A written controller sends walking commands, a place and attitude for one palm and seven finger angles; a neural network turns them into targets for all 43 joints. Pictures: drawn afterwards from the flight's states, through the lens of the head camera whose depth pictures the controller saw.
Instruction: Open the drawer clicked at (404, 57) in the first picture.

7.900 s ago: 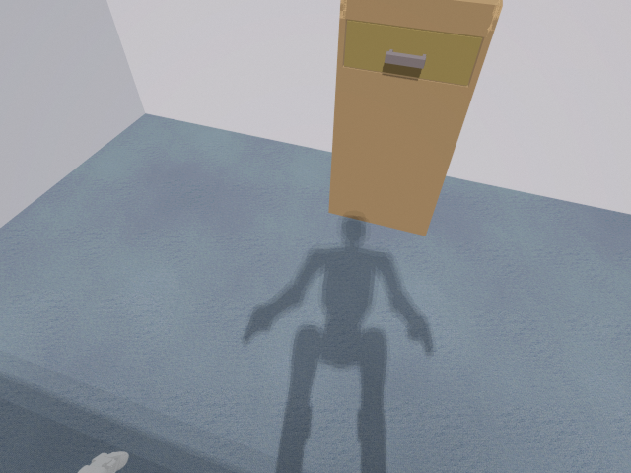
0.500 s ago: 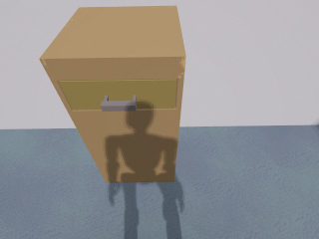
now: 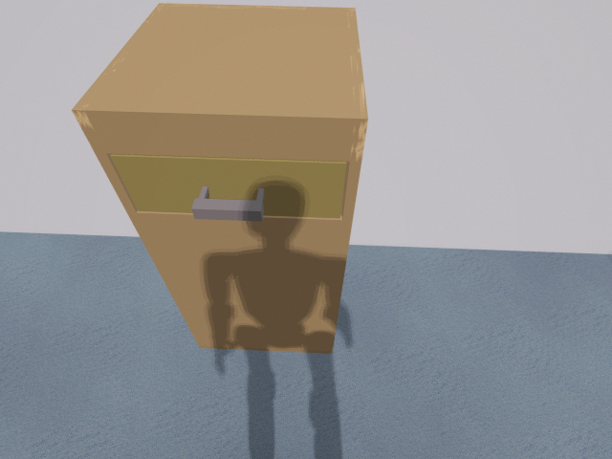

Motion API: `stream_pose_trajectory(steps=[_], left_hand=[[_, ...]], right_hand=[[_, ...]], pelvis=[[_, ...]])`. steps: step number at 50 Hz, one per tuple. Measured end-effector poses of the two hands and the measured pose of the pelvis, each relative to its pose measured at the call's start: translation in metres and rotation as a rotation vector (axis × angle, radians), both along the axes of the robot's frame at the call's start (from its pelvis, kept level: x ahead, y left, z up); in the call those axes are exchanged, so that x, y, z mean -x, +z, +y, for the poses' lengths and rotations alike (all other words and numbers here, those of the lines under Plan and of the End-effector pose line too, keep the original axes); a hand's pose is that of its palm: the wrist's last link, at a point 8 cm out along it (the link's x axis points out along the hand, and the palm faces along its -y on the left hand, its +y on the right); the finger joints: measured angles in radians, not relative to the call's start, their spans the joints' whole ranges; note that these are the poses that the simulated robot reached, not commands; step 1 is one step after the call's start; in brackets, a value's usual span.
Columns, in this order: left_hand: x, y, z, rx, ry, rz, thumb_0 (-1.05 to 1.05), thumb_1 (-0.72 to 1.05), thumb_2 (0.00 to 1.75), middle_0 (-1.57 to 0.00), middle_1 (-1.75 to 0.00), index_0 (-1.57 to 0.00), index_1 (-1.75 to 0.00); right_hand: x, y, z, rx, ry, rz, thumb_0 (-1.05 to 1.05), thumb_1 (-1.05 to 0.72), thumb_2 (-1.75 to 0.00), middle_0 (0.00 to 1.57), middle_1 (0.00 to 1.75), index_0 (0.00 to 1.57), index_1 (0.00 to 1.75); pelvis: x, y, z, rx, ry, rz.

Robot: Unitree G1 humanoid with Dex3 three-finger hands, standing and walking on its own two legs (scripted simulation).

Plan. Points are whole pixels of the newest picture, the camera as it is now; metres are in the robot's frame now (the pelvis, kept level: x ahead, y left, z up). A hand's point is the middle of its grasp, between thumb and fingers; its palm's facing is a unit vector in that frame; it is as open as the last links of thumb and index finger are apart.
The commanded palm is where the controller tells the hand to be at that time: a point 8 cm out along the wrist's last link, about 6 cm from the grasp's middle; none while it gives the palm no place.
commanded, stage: come to a stop and stand still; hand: left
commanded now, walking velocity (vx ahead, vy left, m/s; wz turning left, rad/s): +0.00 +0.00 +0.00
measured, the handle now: (230, 201) +0.52 +0.19 +0.00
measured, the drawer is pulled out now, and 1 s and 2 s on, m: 0.00 0.00 0.00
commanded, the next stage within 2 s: look again from close up in 0.92 s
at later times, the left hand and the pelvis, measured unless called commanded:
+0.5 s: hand out of the picture +0.01 +0.21 -0.18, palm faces -0.02 -0.98 -0.18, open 7.3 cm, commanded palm none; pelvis -0.03 +0.03 +0.00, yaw -1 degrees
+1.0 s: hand out of the picture -0.08 +0.20 -0.18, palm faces +0.02 -0.99 -0.12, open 7.3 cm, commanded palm none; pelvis -0.03 +0.05 +0.01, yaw -1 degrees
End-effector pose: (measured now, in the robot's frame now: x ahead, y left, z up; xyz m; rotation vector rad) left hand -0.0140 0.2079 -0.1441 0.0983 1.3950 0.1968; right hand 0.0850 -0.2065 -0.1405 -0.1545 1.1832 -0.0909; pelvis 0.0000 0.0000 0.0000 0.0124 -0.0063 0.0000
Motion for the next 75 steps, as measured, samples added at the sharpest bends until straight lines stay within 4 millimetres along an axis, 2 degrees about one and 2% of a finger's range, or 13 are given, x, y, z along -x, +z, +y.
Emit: stream_pose_trajectory(steps=[3,9,14,18,24,29,33,39,48,58,75], left_hand=[[-0.008,0.006,0.009,-0.031,-0.026,-0.020,0.01,0.92,0.90,-0.20,-0.30,-0.20,-0.30],[-0.018,0.012,0.022,-0.079,-0.091,-0.080,0.01,0.92,0.90,-0.20,-0.30,-0.20,-0.30],[-0.027,0.003,0.032,-0.059,-0.105,-0.137,0.01,0.91,0.90,-0.19,-0.30,-0.20,-0.30],[-0.033,0.002,0.037,-0.034,-0.119,-0.178,0.01,0.91,0.90,-0.19,-0.30,-0.20,-0.30],[-0.023,-0.001,0.047,-0.005,-0.130,-0.154,0.00,0.91,0.90,-0.20,-0.30,-0.20,-0.30],[-0.003,-0.003,0.056,0.004,-0.115,-0.096,0.00,0.91,0.90,-0.20,-0.30,-0.20,-0.30],[0.018,-0.004,0.061,0.010,-0.095,-0.044,0.00,0.91,0.90,-0.19,-0.30,-0.20,-0.30],[0.046,-0.004,0.060,0.025,-0.067,0.028,0.00,0.91,0.90,-0.19,-0.30,-0.20,-0.30],[0.069,-0.004,0.048,0.059,-0.044,0.090,0.00,0.91,0.90,-0.19,-0.30,-0.20,-0.30],[0.059,-0.006,0.041,0.077,-0.049,0.078,0.00,0.91,0.90,-0.19,-0.30,-0.20,-0.30],[0.027,-0.005,0.048,0.054,-0.072,0.033,0.00,0.91,0.90,-0.19,-0.30,-0.20,-0.30]], right_hand=[[0.004,-0.001,0.000,-0.018,-0.024,-0.009,0.00,-0.92,-0.90,0.20,0.30,0.20,0.30],[0.024,0.001,-0.013,-0.004,-0.065,-0.022,-0.01,-0.92,-0.90,0.20,0.30,0.21,0.30],[0.059,0.003,-0.018,0.044,-0.095,0.006,0.00,-0.91,-0.90,0.20,0.30,0.20,0.30],[0.089,0.004,-0.013,0.058,-0.097,0.066,0.00,-0.91,-0.90,0.20,0.30,0.20,0.30],[0.131,0.006,0.006,0.056,-0.100,0.162,0.01,-0.91,-0.90,0.20,0.30,0.20,0.30],[0.151,0.007,0.024,0.041,-0.104,0.220,0.01,-0.90,-0.90,0.20,0.30,0.20,0.30],[0.152,0.007,0.033,0.031,-0.100,0.232,0.01,-0.90,-0.90,0.20,0.30,0.20,0.30],[0.135,0.008,0.041,0.026,-0.084,0.202,0.01,-0.90,-0.90,0.20,0.30,0.20,0.30],[0.109,0.011,0.034,0.056,-0.068,0.157,0.01,-0.92,-0.90,0.20,0.30,0.20,0.30],[0.101,0.014,0.032,0.066,-0.071,0.148,0.01,-0.92,-0.90,0.20,0.30,0.20,0.30],[0.120,0.009,0.044,0.031,-0.101,0.215,0.01,-0.91,-0.90,0.20,0.30,0.20,0.30]], pelvis=[[0.002,0.002,-0.001,-0.002,-0.004,0.002],[0.010,0.001,0.002,0.015,-0.033,-0.009],[0.016,-0.004,0.010,0.018,-0.022,-0.046],[0.022,-0.004,0.019,0.028,-0.018,-0.049],[0.032,-0.002,0.031,0.034,-0.014,-0.027],[0.033,0.001,0.040,0.033,-0.012,-0.016],[0.033,0.002,0.045,0.032,-0.010,-0.014],[0.032,0.004,0.050,0.031,-0.008,-0.011],[0.029,0.005,0.054,0.030,-0.009,-0.007],[0.023,0.006,0.053,0.029,-0.012,-0.008],[0.016,0.007,0.053,0.026,-0.018,-0.005]])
